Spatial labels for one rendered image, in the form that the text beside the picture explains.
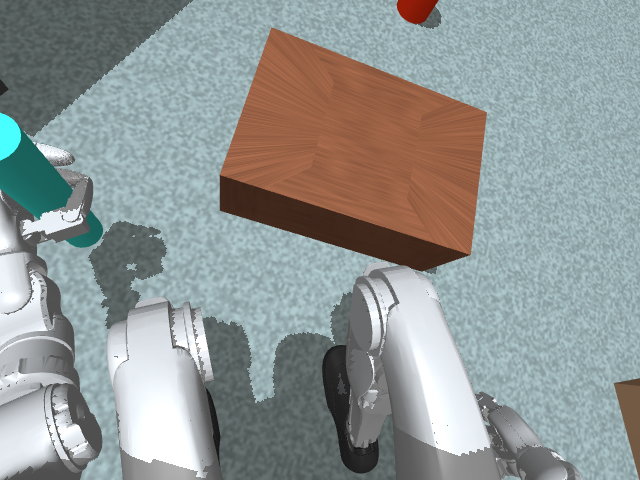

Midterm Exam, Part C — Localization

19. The left robot hand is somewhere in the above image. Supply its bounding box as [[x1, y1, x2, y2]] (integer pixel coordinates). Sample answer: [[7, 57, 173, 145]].
[[0, 142, 93, 255]]

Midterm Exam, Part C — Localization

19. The right robot arm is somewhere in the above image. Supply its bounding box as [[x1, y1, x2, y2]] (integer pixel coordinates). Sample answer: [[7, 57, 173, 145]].
[[516, 447, 583, 480]]

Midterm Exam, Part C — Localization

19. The left robot arm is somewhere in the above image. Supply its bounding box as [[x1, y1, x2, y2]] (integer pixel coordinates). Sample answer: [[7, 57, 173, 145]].
[[0, 251, 102, 480]]

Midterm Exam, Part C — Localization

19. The right robot foot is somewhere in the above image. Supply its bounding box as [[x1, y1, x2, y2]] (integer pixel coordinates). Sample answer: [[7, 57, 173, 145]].
[[322, 345, 379, 474]]

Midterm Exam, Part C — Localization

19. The right robot hand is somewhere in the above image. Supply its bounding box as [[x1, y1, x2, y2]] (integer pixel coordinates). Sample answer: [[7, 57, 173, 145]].
[[475, 392, 545, 479]]

